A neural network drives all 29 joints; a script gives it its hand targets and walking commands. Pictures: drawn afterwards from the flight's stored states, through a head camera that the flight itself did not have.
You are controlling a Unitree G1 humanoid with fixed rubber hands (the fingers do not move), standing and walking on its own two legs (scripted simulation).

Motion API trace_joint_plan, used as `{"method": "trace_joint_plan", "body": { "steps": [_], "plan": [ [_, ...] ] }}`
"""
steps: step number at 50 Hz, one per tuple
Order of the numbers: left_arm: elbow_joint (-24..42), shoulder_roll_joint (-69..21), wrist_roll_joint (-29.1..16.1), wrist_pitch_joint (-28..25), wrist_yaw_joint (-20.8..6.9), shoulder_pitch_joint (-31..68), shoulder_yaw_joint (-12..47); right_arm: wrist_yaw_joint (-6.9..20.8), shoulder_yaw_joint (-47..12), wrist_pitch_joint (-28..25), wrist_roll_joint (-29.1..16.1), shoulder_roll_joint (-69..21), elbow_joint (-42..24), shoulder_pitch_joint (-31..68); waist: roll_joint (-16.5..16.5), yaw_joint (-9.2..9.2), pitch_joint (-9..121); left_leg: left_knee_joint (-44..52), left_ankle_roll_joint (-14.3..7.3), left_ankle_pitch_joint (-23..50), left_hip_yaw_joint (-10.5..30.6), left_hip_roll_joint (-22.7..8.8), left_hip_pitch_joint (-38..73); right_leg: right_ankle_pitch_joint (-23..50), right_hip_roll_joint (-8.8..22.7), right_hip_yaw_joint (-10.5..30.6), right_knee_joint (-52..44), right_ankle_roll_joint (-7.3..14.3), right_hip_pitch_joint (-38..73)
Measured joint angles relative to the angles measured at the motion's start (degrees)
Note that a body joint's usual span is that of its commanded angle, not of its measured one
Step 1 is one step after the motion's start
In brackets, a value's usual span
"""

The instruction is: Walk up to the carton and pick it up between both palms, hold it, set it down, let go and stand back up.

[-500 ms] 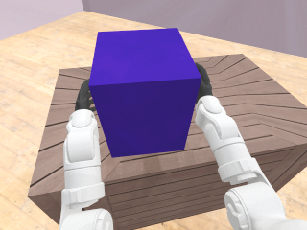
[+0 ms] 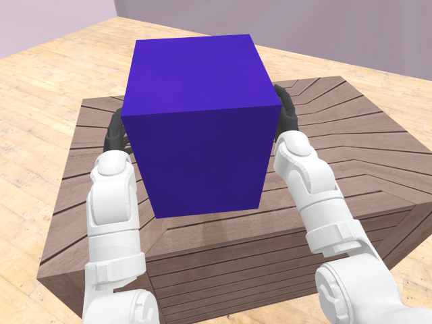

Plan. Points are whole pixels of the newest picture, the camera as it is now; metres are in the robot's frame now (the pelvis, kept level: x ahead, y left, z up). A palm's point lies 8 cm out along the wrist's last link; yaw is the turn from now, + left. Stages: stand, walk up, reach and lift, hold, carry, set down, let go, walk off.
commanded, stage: hold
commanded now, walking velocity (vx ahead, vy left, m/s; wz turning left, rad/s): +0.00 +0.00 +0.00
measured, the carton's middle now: (201, 129) +0.40 +0.01 +0.18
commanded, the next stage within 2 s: none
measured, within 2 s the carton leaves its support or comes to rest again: neither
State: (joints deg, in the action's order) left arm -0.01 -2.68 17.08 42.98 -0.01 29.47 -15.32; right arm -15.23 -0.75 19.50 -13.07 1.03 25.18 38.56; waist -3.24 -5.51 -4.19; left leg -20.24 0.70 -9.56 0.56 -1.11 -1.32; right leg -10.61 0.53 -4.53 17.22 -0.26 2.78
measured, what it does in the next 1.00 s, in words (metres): stands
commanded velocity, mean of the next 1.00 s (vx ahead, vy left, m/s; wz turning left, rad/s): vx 0.00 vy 0.00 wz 0.00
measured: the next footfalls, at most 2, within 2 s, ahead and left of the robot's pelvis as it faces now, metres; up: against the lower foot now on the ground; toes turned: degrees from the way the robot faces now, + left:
none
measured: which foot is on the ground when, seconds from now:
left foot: down 0.00-1.00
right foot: down 0.00-1.00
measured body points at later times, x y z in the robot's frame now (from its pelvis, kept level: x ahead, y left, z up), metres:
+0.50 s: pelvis -0.01 +0.00 +0.00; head -0.05 +0.02 +0.45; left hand +0.36 +0.16 +0.18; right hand +0.37 -0.14 +0.19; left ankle +0.03 +0.12 -0.75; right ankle +0.00 -0.12 -0.75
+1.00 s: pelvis -0.01 +0.00 +0.00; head -0.04 +0.03 +0.45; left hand +0.37 +0.16 +0.18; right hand +0.37 -0.14 +0.19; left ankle +0.03 +0.12 -0.75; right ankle +0.00 -0.12 -0.75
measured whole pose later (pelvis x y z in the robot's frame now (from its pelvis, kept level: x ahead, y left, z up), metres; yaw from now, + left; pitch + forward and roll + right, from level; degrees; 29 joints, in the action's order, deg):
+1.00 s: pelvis -0.01 +0.00 +0.00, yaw +0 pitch -10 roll -1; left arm -3.4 -2.8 18.5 42.5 -0.2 31.6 -15.8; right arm -14.0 1.4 18.0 -11.0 0.2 28.9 39.5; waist -3.1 -4.8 -4.3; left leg -20.1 0.4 -9.2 0.1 -1.0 -1.4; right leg -10.3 0.7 -4.0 17.5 -0.4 2.3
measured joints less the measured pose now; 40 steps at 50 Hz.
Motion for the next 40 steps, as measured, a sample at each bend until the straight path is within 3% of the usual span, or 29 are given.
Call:
{"method": "trace_joint_plan", "body": {
  "steps": [4,10,16,23,40],
  "plan": [
    [1.2,-0.4,0.2,-0.2,-0.1,-0.9,0.0,-0.3,-0.4,-0.1,-0.2,-0.1,-1.3,-0.9,-0.1,-0.05,0.1,-0.4,0.0,-0.3,-0.1,-0.1,0.4,-0.2,-0.1,0.2,0.2,0.0,0.4],
    [-2.5,-0.5,1.2,0.9,-0.6,0.7,-0.8,0.6,1.4,0.5,1.3,-1.0,2.8,0.0,-0.1,0.84,0.8,0.2,-0.1,0.0,-0.7,-0.1,0.6,-0.3,0.0,0.7,0.7,0.1,-0.1],
    [0.0,-0.1,0.4,0.3,0.0,0.1,0.1,0.4,0.6,-0.2,0.6,-0.4,0.3,-0.2,0.3,0.78,0.3,-0.2,-0.1,0.1,-0.4,0.0,0.2,-0.1,0.0,0.4,0.8,0.0,-0.2],
    [-4.5,-0.2,1.6,0.3,-0.8,2.9,-1.5,1.1,2.8,0.1,3.1,-1.3,4.3,1.8,0.3,1.34,0.5,0.9,-0.3,0.9,-0.8,0.2,0.2,0.3,0.2,0.8,0.8,0.0,-0.9],
    [-3.6,-0.1,1.3,-0.5,-0.3,2.1,-0.7,1.1,2.2,-1.5,2.1,-1.0,4.1,1.0,-0.6,0.79,0.2,0.2,-0.1,0.6,-0.6,-0.1,-0.3,0.4,-0.1,0.7,0.5,0.1,-0.9]
  ]
}}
